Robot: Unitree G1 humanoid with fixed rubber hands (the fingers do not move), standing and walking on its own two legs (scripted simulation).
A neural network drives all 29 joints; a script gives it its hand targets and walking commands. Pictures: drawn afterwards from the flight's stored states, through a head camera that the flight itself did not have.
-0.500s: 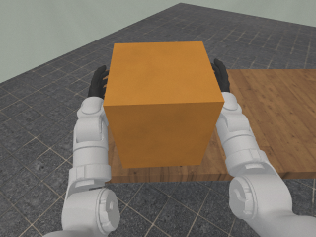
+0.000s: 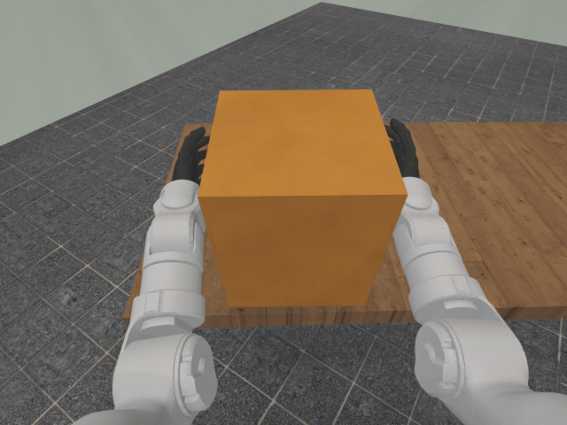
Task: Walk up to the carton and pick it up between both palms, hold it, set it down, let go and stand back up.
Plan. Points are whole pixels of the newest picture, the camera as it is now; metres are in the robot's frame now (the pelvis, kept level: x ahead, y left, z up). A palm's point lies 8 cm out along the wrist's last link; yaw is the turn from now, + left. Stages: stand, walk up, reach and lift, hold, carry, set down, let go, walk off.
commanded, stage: set down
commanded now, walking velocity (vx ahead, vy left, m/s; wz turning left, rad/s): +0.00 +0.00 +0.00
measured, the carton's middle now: (296, 204) +0.38 +0.00 +0.13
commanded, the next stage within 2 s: none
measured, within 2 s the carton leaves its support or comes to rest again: neither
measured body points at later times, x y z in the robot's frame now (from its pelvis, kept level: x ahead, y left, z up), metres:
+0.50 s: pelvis +0.01 +0.00 +0.00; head -0.01 +0.02 +0.45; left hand +0.42 +0.15 +0.14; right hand +0.42 -0.15 +0.15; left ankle -0.01 +0.11 -0.75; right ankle +0.01 -0.11 -0.75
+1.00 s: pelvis +0.01 +0.00 +0.00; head -0.01 +0.02 +0.45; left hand +0.42 +0.15 +0.11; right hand +0.42 -0.16 +0.14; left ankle -0.01 +0.11 -0.75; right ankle +0.01 -0.11 -0.75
